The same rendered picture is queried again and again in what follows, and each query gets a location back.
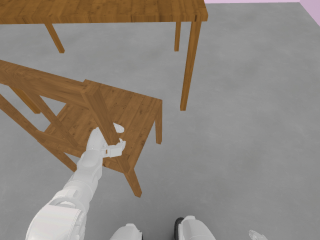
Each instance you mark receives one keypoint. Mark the chair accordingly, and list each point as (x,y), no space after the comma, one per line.
(89,105)

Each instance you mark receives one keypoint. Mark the left robot upper arm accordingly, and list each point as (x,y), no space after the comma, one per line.
(59,223)

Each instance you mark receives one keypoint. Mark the robot left forearm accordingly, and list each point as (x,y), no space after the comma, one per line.
(80,188)

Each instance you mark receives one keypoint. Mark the robot left shin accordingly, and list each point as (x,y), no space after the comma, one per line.
(131,224)

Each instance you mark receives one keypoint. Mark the right robot foot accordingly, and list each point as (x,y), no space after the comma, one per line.
(176,227)

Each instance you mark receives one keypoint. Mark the table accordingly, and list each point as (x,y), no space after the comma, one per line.
(50,12)

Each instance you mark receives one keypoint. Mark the right robot hand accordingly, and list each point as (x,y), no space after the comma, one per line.
(256,236)

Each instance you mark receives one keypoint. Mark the left robot hand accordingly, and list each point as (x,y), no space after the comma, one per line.
(97,142)

